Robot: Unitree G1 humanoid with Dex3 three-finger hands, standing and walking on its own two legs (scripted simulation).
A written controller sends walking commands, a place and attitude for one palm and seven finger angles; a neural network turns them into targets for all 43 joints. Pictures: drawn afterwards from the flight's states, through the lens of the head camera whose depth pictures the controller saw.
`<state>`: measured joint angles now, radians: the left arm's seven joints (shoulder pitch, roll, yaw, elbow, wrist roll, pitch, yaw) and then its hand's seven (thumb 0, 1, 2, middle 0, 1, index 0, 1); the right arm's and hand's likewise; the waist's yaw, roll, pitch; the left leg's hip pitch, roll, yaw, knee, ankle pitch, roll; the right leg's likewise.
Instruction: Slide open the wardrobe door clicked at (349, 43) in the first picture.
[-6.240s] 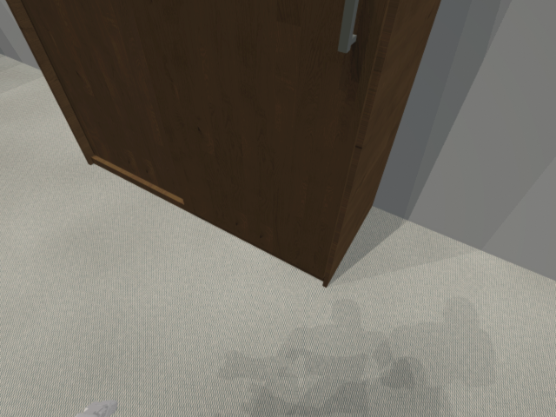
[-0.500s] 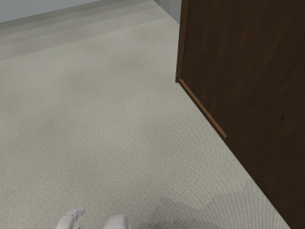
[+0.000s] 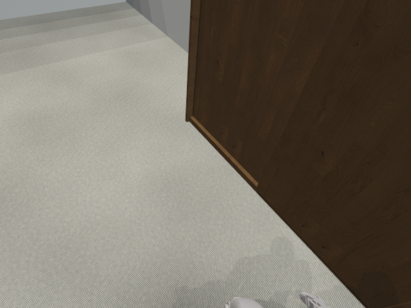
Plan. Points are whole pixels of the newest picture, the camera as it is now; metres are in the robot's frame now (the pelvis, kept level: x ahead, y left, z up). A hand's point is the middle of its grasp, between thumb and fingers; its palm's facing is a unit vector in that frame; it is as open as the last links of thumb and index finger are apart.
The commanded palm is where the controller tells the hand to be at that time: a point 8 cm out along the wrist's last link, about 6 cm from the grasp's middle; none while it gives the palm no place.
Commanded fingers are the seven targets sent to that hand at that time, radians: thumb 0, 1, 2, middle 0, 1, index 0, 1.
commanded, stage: turn to face it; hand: right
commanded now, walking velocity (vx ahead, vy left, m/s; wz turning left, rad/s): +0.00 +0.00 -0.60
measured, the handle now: out of the picture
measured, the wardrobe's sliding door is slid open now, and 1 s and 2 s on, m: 0.00 0.00 0.00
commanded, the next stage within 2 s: take the last steps up to it in 1.22 s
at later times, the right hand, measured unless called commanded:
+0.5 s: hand out of the picture -0.01 -0.30 -0.17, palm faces +0.33 +0.91 -0.24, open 7.4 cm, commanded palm none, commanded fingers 0.00 -0.90 -0.90 0.20 0.30 0.20 0.30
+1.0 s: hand out of the picture +0.00 -0.24 -0.13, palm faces +0.54 +0.79 -0.29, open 7.4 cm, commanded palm none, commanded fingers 0.00 -0.90 -0.90 0.20 0.30 0.20 0.30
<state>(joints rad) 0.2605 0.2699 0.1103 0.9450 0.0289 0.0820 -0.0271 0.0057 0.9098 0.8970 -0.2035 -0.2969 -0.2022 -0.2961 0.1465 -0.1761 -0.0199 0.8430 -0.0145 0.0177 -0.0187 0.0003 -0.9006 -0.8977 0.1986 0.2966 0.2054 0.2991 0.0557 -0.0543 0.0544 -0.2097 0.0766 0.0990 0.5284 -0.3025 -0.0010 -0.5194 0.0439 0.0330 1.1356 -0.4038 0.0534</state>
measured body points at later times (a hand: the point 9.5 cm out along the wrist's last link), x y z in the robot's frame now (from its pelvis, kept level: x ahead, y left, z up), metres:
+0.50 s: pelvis -0.01 -0.07 +0.00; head +0.03 -0.11 +0.45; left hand +0.18 +0.15 -0.11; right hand -0.03 -0.35 -0.15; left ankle +0.02 +0.10 -0.65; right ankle -0.02 -0.15 -0.74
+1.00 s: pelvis +0.01 -0.01 +0.00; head +0.05 +0.01 +0.45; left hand +0.19 +0.19 -0.16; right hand -0.03 -0.28 -0.11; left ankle +0.07 +0.08 -0.74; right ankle -0.08 -0.13 -0.65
